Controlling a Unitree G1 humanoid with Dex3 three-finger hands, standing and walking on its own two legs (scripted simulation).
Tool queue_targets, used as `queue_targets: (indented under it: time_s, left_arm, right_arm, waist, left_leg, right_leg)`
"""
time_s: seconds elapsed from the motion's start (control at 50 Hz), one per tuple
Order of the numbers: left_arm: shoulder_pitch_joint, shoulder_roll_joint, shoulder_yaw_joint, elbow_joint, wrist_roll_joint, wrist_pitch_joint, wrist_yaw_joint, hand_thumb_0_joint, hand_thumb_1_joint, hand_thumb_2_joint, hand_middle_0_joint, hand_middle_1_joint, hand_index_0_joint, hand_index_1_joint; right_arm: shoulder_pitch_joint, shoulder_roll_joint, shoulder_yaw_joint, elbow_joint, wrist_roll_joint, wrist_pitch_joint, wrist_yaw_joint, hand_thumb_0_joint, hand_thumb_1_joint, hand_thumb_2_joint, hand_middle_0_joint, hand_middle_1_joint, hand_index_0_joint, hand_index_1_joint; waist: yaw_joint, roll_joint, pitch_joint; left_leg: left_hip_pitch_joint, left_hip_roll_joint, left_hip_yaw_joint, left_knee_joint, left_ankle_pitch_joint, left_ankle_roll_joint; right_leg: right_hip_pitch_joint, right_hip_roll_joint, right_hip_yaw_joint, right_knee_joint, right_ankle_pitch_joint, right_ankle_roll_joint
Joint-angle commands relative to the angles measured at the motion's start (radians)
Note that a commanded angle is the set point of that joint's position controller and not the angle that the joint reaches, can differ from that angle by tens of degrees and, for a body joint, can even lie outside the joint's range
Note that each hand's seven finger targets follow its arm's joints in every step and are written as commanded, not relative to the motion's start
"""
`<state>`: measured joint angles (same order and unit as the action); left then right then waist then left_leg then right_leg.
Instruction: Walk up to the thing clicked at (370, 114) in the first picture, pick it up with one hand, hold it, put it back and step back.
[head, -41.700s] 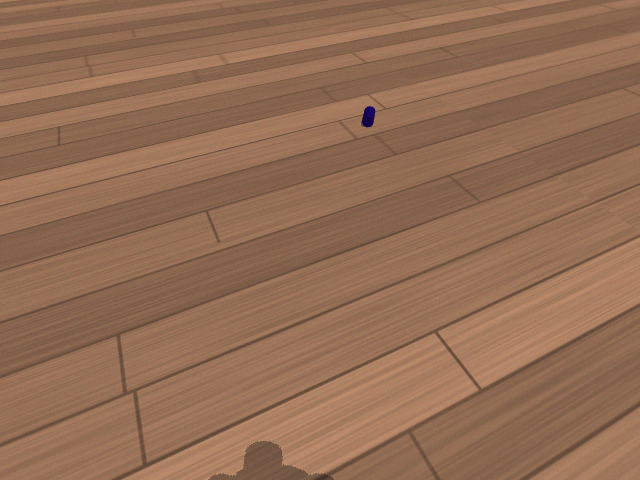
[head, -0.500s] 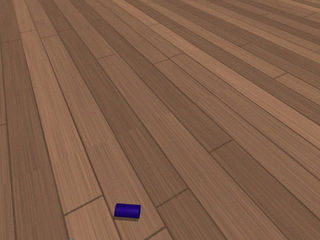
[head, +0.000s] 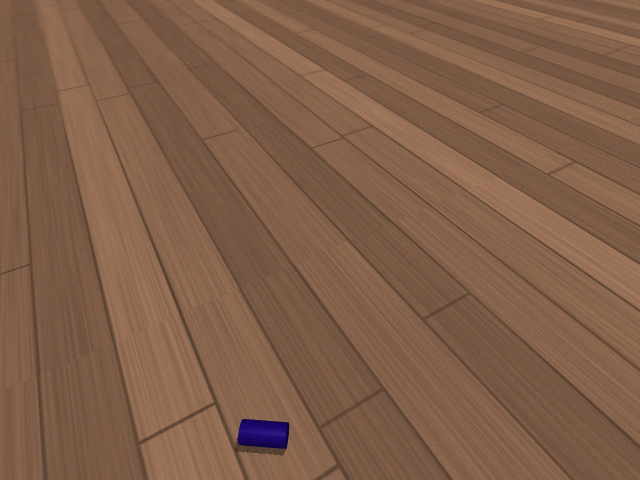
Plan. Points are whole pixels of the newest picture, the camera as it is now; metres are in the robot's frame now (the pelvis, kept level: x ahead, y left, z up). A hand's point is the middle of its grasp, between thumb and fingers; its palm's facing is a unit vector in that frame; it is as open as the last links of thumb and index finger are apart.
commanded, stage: stand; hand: left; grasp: from above
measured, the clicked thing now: (264, 433) +0.46 +0.21 -0.74
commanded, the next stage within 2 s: step back in 1.70 s
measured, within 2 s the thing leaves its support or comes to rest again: neither
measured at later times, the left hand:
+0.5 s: hand out of the picture +0.06 +0.23 -0.16, palm faces +0.04 -0.95 -0.32, open 7.4 cm
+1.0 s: hand out of the picture +0.09 +0.23 -0.16, palm faces +0.02 -0.94 -0.33, open 7.4 cm
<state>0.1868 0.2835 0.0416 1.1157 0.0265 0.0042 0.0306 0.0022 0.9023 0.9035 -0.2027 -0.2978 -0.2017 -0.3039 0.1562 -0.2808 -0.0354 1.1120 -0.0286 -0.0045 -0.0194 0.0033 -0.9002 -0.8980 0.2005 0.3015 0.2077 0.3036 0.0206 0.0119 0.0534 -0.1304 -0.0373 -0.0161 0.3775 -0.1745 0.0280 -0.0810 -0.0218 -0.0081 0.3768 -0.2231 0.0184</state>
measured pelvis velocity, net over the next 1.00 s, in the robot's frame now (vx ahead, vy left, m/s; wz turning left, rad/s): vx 0.02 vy -0.01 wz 0.00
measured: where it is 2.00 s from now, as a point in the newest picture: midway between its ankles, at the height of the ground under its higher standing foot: outside the picture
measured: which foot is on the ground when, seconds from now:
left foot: down 0.00-1.00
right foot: down 0.00-1.00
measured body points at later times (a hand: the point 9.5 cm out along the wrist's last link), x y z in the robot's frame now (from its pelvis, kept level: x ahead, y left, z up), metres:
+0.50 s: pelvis +0.01 -0.01 +0.00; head +0.01 -0.01 +0.45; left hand +0.06 +0.28 -0.14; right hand +0.08 -0.29 -0.14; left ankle +0.02 +0.10 -0.74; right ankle -0.01 -0.13 -0.74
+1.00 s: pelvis +0.02 -0.01 +0.00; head +0.03 -0.02 +0.45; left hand +0.09 +0.28 -0.13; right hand +0.10 -0.30 -0.13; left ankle +0.02 +0.10 -0.74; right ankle -0.01 -0.13 -0.74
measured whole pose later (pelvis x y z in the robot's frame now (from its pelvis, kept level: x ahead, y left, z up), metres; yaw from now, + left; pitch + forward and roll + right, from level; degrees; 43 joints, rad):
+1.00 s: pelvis +0.02 -0.01 +0.00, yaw +0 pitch -2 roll +0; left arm 0.10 0.31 0.03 1.15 0.01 -0.01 0.02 0.00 0.90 0.90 -0.20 -0.30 -0.20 -0.30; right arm 0.10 -0.33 -0.01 1.15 -0.02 -0.02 -0.01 0.00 -0.90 -0.90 0.20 0.30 0.21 0.30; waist 0.00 0.01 0.05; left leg -0.11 -0.02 -0.02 0.32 -0.17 0.01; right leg -0.05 0.00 -0.01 0.30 -0.21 0.00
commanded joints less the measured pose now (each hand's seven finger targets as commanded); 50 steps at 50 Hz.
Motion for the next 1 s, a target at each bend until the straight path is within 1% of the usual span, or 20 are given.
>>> queue_targets:
  time_s: [0.0,0.04,0.12,0.2,0.28,0.42,0.5,0.52,0.58,0.64,0.66,0.68,0.76,0.78,0.8,0.82,0.84,0.86,0.94,0.98]
  left_arm:
    - [-0.041,0.175,0.027,-0.047,0.002,-0.021,0.008,0.0,0.9,0.9,-0.2,-0.3,-0.2,-0.301]
    - [-0.051,0.188,0.031,-0.04,0.001,-0.023,0.008,0.0,0.9,0.9,-0.2,-0.3,-0.2,-0.301]
    - [-0.044,0.187,0.025,-0.025,0.0,-0.025,0.007,0.0,0.9,0.9,-0.2,-0.3,-0.2,-0.301]
    - [-0.061,0.196,0.024,-0.021,-0.003,-0.028,0.007,0.0,0.9,0.9,-0.2,-0.3,-0.2,-0.301]
    - [-0.066,0.199,0.024,-0.016,-0.005,-0.03,0.007,0.0,0.9,0.9,-0.2,-0.3,-0.2,-0.301]
    - [-0.087,0.212,0.027,-0.011,-0.006,-0.027,0.004,0.0,0.9,0.9,-0.2,-0.3,-0.2,-0.301]
    - [-0.086,0.206,0.025,-0.009,-0.006,-0.027,0.002,0.0,0.9,0.9,-0.2,-0.3,-0.2,-0.301]
    - [-0.093,0.209,0.026,-0.013,-0.007,-0.028,0.002,0.0,0.9,0.9,-0.2,-0.3,-0.2,-0.301]
    - [-0.094,0.207,0.025,-0.012,-0.007,-0.03,0.002,0.0,0.9,0.9,-0.2,-0.3,-0.2,-0.301]
    - [-0.103,0.212,0.026,-0.017,-0.009,-0.032,0.001,0.0,0.9,0.9,-0.2,-0.3,-0.2,-0.301]
    - [-0.102,0.209,0.024,-0.014,-0.012,-0.031,0.001,0.0,0.9,0.9,-0.2,-0.3,-0.2,-0.301]
    - [-0.111,0.216,0.026,-0.018,-0.011,-0.031,0.001,0.0,0.9,0.9,-0.2,-0.3,-0.2,-0.301]
    - [-0.111,0.22,0.026,-0.02,-0.011,-0.032,0.0,0.0,0.9,0.9,-0.2,-0.3,-0.2,-0.301]
    - [-0.12,0.221,0.025,-0.021,-0.011,-0.031,0.0,0.0,0.9,0.9,-0.2,-0.3,-0.2,-0.301]
    - [-0.123,0.224,0.026,-0.025,-0.01,-0.032,0.0,0.0,0.9,0.9,-0.2,-0.3,-0.2,-0.301]
    - [-0.127,0.223,0.026,-0.021,-0.011,-0.031,0.0,0.0,0.9,0.9,-0.2,-0.3,-0.2,-0.301]
    - [-0.125,0.223,0.025,-0.022,-0.009,-0.03,0.0,0.0,0.9,0.9,-0.2,-0.3,-0.2,-0.301]
    - [-0.115,0.215,0.023,-0.017,-0.011,-0.029,-0.002,0.0,0.9,0.9,-0.2,-0.3,-0.2,-0.301]
    - [-0.134,0.235,0.027,-0.027,-0.011,-0.034,-0.003,0.0,0.9,0.9,-0.2,-0.3,-0.2,-0.301]
    - [-0.121,0.225,0.022,-0.027,-0.011,-0.035,-0.004,0.0,0.9,0.9,-0.2,-0.3,-0.2,-0.301]
  right_arm:
    - [-0.047,-0.188,-0.035,-0.053,0.002,-0.021,-0.01,0.0,-0.9,-0.9,0.2,0.3,0.2,0.3]
    - [-0.043,-0.188,-0.034,-0.047,0.001,-0.022,-0.011,0.0,-0.9,-0.9,0.2,0.3,0.2,0.3]
    - [-0.05,-0.195,-0.032,-0.041,0.004,-0.021,-0.009,0.0,-0.9,-0.9,0.2,0.3,0.2,0.3]
    - [-0.043,-0.191,-0.024,-0.031,0.005,-0.022,-0.008,0.0,-0.9,-0.9,0.2,0.3,0.2,0.3]
    - [-0.056,-0.204,-0.021,-0.026,0.008,-0.024,-0.009,0.0,-0.9,-0.9,0.2,0.3,0.2,0.3]
    - [-0.057,-0.209,-0.012,-0.02,0.009,-0.023,-0.012,0.0,-0.9,-0.9,0.2,0.3,0.2,0.3]
    - [-0.07,-0.216,-0.013,-0.021,0.009,-0.025,-0.012,0.0,-0.9,-0.9,0.2,0.3,0.2,0.3]
    - [-0.066,-0.218,-0.012,-0.022,0.009,-0.026,-0.012,0.0,-0.9,-0.9,0.2,0.3,0.2,0.3]
    - [-0.069,-0.222,-0.011,-0.02,0.011,-0.028,-0.013,0.0,-0.9,-0.9,0.2,0.3,0.2,0.3]
    - [-0.068,-0.224,-0.011,-0.021,0.012,-0.031,-0.012,0.0,-0.9,-0.9,0.2,0.3,0.2,0.3]
    - [-0.071,-0.225,-0.01,-0.018,0.012,-0.029,-0.013,0.0,-0.9,-0.9,0.2,0.3,0.2,0.3]
    - [-0.075,-0.234,-0.013,-0.019,0.012,-0.03,-0.015,0.0,-0.9,-0.9,0.2,0.3,0.2,0.3]
    - [-0.08,-0.228,-0.009,-0.019,0.013,-0.029,-0.011,0.0,-0.9,-0.9,0.2,0.3,0.2,0.3]
    - [-0.081,-0.228,-0.009,-0.019,0.013,-0.027,-0.011,0.0,-0.9,-0.9,0.2,0.3,0.2,0.3]
    - [-0.084,-0.234,-0.01,-0.023,0.012,-0.028,-0.011,0.0,-0.9,-0.9,0.2,0.3,0.2,0.3]
    - [-0.081,-0.232,-0.009,-0.018,0.013,-0.026,-0.011,0.0,-0.9,-0.9,0.2,0.3,0.2,0.3]
    - [-0.089,-0.236,-0.012,-0.018,0.011,-0.026,-0.012,0.0,-0.9,-0.9,0.2,0.3,0.2,0.3]
    - [-0.087,-0.239,-0.01,-0.015,0.014,-0.026,-0.011,0.0,-0.9,-0.9,0.2,0.3,0.2,0.3]
    - [-0.086,-0.231,-0.008,-0.02,0.013,-0.029,-0.008,0.0,-0.9,-0.9,0.2,0.3,0.2,0.3]
    - [-0.101,-0.242,-0.011,-0.024,0.014,-0.031,-0.007,0.0,-0.9,-0.9,0.2,0.3,0.2,0.3]
  waist:
    - [-0.006,0.008,0.019]
    - [-0.009,-0.011,-0.003]
    - [-0.009,-0.021,-0.002]
    - [-0.014,-0.019,-0.007]
    - [-0.012,-0.013,-0.027]
    - [-0.016,-0.007,-0.018]
    - [-0.012,-0.018,-0.019]
    - [-0.016,-0.013,-0.045]
    - [-0.015,-0.014,-0.06]
    - [-0.018,-0.024,-0.078]
    - [-0.018,-0.024,-0.062]
    - [-0.016,-0.011,-0.084]
    - [-0.017,-0.02,-0.066]
    - [-0.021,-0.024,-0.057]
    - [-0.02,-0.02,-0.068]
    - [-0.023,-0.024,-0.053]
    - [-0.019,-0.015,-0.055]
    - [-0.02,0.005,-0.034]
    - [-0.023,-0.02,-0.065]
    - [-0.017,-0.017,-0.079]
  left_leg:
    - [-0.042,0.123,-0.143,-0.125,-0.074,0.002]
    - [-0.031,0.129,-0.142,-0.12,-0.041,0.008]
    - [0.0,0.126,-0.134,-0.107,-0.015,0.004]
    - [0.002,0.126,-0.126,-0.098,0.038,0.002]
    - [0.022,0.133,-0.121,-0.088,0.108,0.006]
    - [0.001,0.135,-0.12,-0.108,0.081,0.005]
    - [0.015,0.139,-0.122,-0.102,0.106,0.003]
    - [0.028,0.144,-0.117,-0.09,0.153,0.008]
    - [0.041,0.143,-0.114,-0.086,0.186,0.005]
    - [0.063,0.148,-0.109,-0.075,0.257,0.002]
    - [0.051,0.147,-0.109,-0.079,0.236,0.001]
    - [0.067,0.151,-0.106,-0.076,0.244,0.004]
    - [0.053,0.149,-0.106,-0.084,0.232,0.0]
    - [0.033,0.148,-0.107,-0.094,0.201,-0.002]
    - [0.043,0.149,-0.105,-0.084,0.22,0.0]
    - [0.024,0.148,-0.107,-0.095,0.19,-0.003]
    - [0.035,0.151,-0.109,-0.094,0.199,-0.002]
    - [0.019,0.147,-0.108,-0.105,0.148,-0.002]
    - [0.031,0.151,-0.111,-0.103,0.19,-0.002]
    - [0.058,0.156,-0.111,-0.089,0.227,0.003]
  right_leg:
    - [-0.045,-0.074,0.081,-0.092,0.003,-0.027]
    - [-0.03,-0.084,0.088,-0.092,0.026,-0.03]
    - [-0.055,-0.087,0.093,-0.115,0.001,-0.031]
    - [-0.04,-0.092,0.096,-0.122,0.033,-0.031]
    - [-0.016,-0.096,0.096,-0.115,0.107,-0.031]
    - [-0.008,-0.093,0.09,-0.115,0.095,-0.032]
    - [-0.018,-0.095,0.09,-0.123,0.089,-0.032]
    - [0.004,-0.1,0.094,-0.118,0.135,-0.034]
    - [0.009,-0.099,0.089,-0.117,0.158,-0.029]
    - [0.019,-0.101,0.085,-0.11,0.23,-0.028]
    - [0.015,-0.1,0.084,-0.114,0.206,-0.029]
    - [0.026,-0.104,0.091,-0.112,0.218,-0.031]
    - [0.022,-0.103,0.087,-0.119,0.211,-0.027]
    - [0.019,-0.1,0.086,-0.124,0.177,-0.027]
    - [0.029,-0.104,0.088,-0.122,0.204,-0.028]
    - [0.023,-0.101,0.085,-0.125,0.165,-0.027]
    - [0.015,-0.101,0.086,-0.123,0.162,-0.03]
    - [0.004,-0.1,0.09,-0.135,0.126,-0.029]
    - [0.023,-0.102,0.086,-0.125,0.155,-0.033]
    - [0.021,-0.105,0.087,-0.122,0.19,-0.033]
